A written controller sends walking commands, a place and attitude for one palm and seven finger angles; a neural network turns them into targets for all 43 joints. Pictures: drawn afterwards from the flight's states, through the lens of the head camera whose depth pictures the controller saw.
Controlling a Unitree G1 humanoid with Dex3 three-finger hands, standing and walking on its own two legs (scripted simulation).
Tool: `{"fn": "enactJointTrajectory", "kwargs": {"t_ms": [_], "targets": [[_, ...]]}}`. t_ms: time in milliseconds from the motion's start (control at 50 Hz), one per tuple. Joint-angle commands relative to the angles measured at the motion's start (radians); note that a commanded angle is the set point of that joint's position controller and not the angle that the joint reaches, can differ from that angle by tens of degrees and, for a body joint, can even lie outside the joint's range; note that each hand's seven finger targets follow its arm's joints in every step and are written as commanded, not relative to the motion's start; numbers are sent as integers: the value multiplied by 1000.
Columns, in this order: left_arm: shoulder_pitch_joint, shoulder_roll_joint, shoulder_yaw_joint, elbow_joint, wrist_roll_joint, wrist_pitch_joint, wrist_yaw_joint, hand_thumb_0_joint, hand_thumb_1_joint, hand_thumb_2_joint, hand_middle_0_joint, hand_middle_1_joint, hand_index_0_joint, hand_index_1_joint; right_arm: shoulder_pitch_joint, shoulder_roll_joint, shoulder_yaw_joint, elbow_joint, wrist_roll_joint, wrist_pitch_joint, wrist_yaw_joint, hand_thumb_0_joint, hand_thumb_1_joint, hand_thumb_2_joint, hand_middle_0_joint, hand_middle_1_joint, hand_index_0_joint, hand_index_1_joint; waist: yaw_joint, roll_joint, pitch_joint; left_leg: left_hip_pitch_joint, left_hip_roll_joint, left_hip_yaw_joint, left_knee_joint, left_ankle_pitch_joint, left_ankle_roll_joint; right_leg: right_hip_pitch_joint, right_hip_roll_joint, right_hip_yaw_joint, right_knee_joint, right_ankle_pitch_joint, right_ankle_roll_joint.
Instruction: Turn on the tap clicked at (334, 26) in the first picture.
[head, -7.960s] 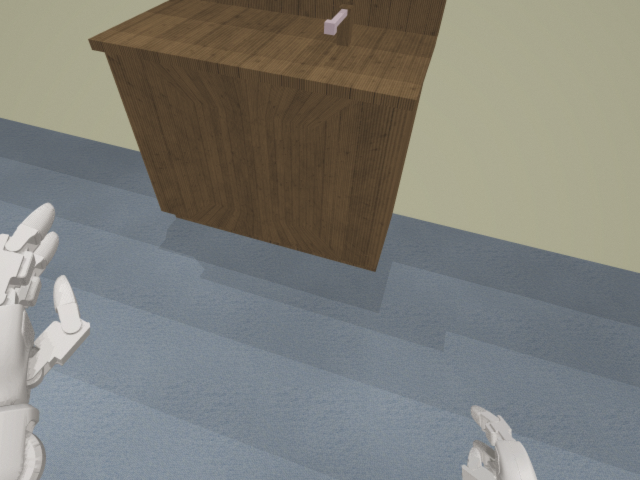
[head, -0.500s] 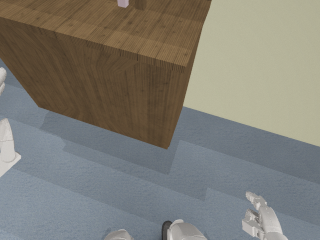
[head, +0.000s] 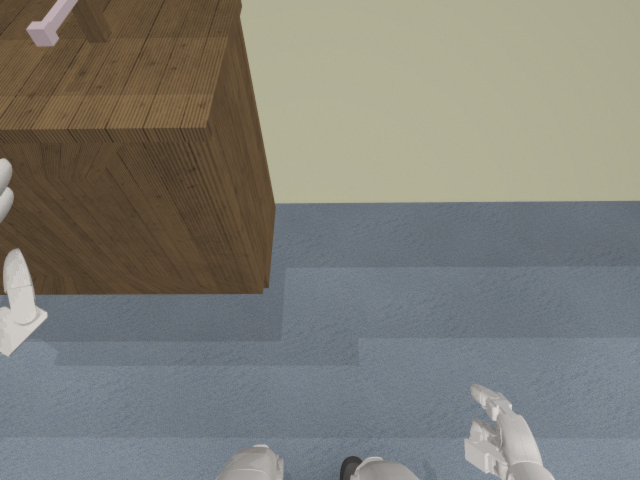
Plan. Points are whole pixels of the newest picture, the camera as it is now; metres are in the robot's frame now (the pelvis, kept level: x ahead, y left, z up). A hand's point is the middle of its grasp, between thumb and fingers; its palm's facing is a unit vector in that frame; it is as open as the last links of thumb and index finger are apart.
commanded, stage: turn to face it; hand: left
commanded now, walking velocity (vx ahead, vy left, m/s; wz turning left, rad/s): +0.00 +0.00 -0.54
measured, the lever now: (43, 33) +0.73 +0.48 +0.13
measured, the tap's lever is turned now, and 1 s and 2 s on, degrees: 0 0 0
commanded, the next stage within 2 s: take the last steps up to it in 0.50 s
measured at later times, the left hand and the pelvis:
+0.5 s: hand (179, 312) +0.23 +0.12 +0.18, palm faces +0.18 -0.86 -0.48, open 7.4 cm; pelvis -0.05 -0.04 -0.01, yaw -13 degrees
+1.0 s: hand (161, 363) +0.19 +0.13 +0.18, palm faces +0.22 -0.88 -0.42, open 7.4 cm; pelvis -0.07 -0.06 +0.00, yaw -16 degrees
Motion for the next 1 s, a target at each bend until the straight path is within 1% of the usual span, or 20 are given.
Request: {"fn": "enactJointTrajectory", "kwargs": {"t_ms": [0, 100, 120, 160, 180, 260, 380, 400, 420, 440, 460, 520, 580, 680, 760, 780, 820, 840, 920, 980], "targets": [[36, 115, 125, -103, -5, -37, 30, 0, 900, 900, -200, -300, -200, -300, -52, -86, -29, -161, 8, -34, -9, 0, -900, -900, 200, 300, 200, 300, 54, -160, -321, 36, -6, -25, -174, -18, 21, 254, -289, 380, -192, 194, -93], [-36, 101, 57, -119, 14, -20, 29, 0, 900, 900, -200, -300, -200, -300, -13, -113, -29, -155, 11, -23, -15, 0, -900, -900, 200, 300, 200, 300, 28, -91, -292, 304, 7, -16, -498, 79, 67, 50, -218, 362, -175, -67, -5], [-81, 110, 46, -174, 16, -27, 27, 0, 900, 900, -200, -300, -200, -300, -15, -128, -36, -159, 11, -29, -21, 0, -900, -900, 200, 300, 200, 300, 26, -3, -278, 360, 76, -75, -576, 80, 99, -21, -166, 320, -92, -108, 24], [-109, 122, 58, -201, 37, -40, 27, 0, 900, 900, -200, -300, -200, -300, -26, -133, -37, -174, 5, -50, -33, 0, -900, -900, 200, 300, 200, 300, 40, 254, -227, 360, 348, -290, -654, 297, 232, -180, -28, 92, 295, -292, 103], [-119, 140, 70, -193, 50, -40, 30, 0, 900, 900, -200, -300, -200, -300, -32, -105, -33, -165, 2, -66, -33, 0, -900, -900, 200, 300, 200, 300, 48, 273, -214, 240, 383, -263, -678, 294, 258, -152, -46, 46, 517, -301, 113], [-146, 60, -13, -187, 46, -30, 23, 0, 900, 900, -200, -300, -200, -300, -7, -117, -39, -143, 9, -109, -14, 0, -900, -900, 200, 300, 200, 300, 42, 263, -136, 215, 288, -11, -569, 518, 189, -113, -95, -36, 392, -281, 128], [-195, 71, 9, -87, 50, -26, 26, 0, 900, 900, -200, -300, -200, -300, 23, -131, -40, -128, 9, -150, -4, 0, -900, -900, 200, 300, 200, 300, 25, 214, -173, 206, 244, 48, -388, 561, 106, 168, -55, -160, -28, -68, 127], [-189, 85, 25, -60, 52, -29, 25, 0, 900, 900, -200, -300, -200, -300, 27, -124, -39, -126, 12, -149, -3, 0, -900, -900, 200, 300, 200, 300, 25, 140, -196, 162, 215, 66, -300, 480, 86, 242, -95, -123, -87, 42, 107], [-148, 107, 42, -24, 58, -26, 27, 0, 900, 900, -200, -300, -200, -300, 38, -104, -38, -128, 15, -141, -4, 0, -900, -900, 200, 300, 200, 300, 15, -20, -233, 89, 141, 104, -149, 332, 56, 302, -220, 33, -94, 300, 46], [-142, 143, 77, -34, 50, -33, 33, 0, 900, 900, -200, -300, -200, -300, -2, -77, -24, -146, 11, -137, -7, 0, -900, -900, 200, 300, 200, 300, 27, -230, -242, -84, 30, 95, 10, -53, 21, 373, -367, 263, -105, 648, -42], [-129, 142, 96, -29, 32, -25, 31, 0, 900, 900, -200, -300, -200, -300, -19, -88, -36, -141, 19, -129, -13, 0, -900, -900, 200, 300, 200, 300, 42, -299, -287, -76, 25, -3, 153, -155, 28, 318, -426, 335, -155, 582, -71], [45, 158, 154, -81, 14, -34, 28, 0, 900, 900, -200, -300, -200, -300, -65, -58, -11, -134, 9, -89, -18, 0, -900, -900, 200, 300, 200, 300, 42, -120, -279, -118, 45, -67, 205, -62, 29, 283, -383, 281, -140, 377, -94], [46, 134, 144, -150, 13, -55, 33, 0, 900, 900, -200, -300, -200, -300, -66, -54, -5, -121, 0, -76, -20, 0, -900, -900, 200, 300, 200, 300, 25, -123, -336, -49, 19, -16, 55, -1, 31, 285, -332, 179, -151, 343, -75], [47, 128, 113, -162, 29, -48, 58, 0, 900, 900, -200, -300, -200, -300, -41, -94, -29, -100, -4, -104, -44, 0, -900, -900, 200, 300, 200, 300, 35, -134, -357, 51, -24, 26, -230, -10, 75, 295, -343, 244, -238, 9, -80], [34, 104, 81, -102, 39, -42, 57, 0, 900, 900, -200, -300, -200, -300, 6, -103, -40, -82, -6, -113, -54, 0, -900, -900, 200, 300, 200, 300, 10, -93, -304, 250, -38, 56, -521, 47, 109, 166, -302, 207, -218, -278, -24], [12, 92, 65, -104, 40, -49, 53, 0, 900, 900, -200, -300, -200, -300, 17, -114, -45, -87, -8, -116, -59, 0, -900, -900, 200, 300, 200, 300, 2, -26, -278, 297, 5, 5, -605, 11, 138, 108, -251, 166, -145, -319, 6], [-35, 72, 39, -120, 50, -66, 48, 0, 900, 900, -200, -300, -200, -300, -1, -133, -49, -96, -2, -125, -65, 0, -900, -900, 200, 300, 200, 300, 9, 266, -185, 368, 240, -293, -712, -13, 242, -121, -89, -56, 164, -309, 78], [-44, 94, 55, -75, 59, -66, 52, 0, 900, 900, -200, -300, -200, -300, -3, -114, -43, -81, -2, -135, -67, 0, -900, -900, 200, 300, 200, 300, 2, 255, -162, 294, 296, -345, -739, 11, 290, -145, -84, -89, 348, -335, 89], [-180, 55, -16, -69, 74, -59, 30, 0, 900, 900, -200, -300, -200, -300, -7, -115, -43, -54, 3, -163, -58, 0, -900, -900, 200, 300, 200, 300, 17, 231, -77, 133, 193, -115, -693, -8, 257, -50, -125, -134, 298, -275, 107], [-225, 40, -47, -31, 75, -53, 31, 0, 900, 900, -200, -300, -200, -300, -3, -118, -35, -44, -4, -172, -63, 0, -900, -900, 200, 300, 200, 300, 24, 181, -91, 70, 154, -90, -561, 77, 213, 164, -111, -176, 8, -236, 107]]}}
